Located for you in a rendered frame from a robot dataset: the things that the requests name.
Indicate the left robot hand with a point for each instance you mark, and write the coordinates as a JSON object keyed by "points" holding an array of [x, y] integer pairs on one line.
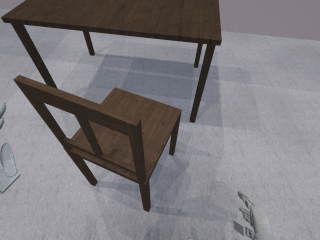
{"points": [[9, 174]]}

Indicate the right robot hand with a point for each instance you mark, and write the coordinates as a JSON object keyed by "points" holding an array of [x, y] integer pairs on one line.
{"points": [[255, 220]]}

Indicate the table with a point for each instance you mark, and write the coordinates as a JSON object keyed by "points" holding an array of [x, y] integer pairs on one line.
{"points": [[192, 21]]}

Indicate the chair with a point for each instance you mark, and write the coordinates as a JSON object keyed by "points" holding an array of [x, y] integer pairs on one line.
{"points": [[125, 134]]}

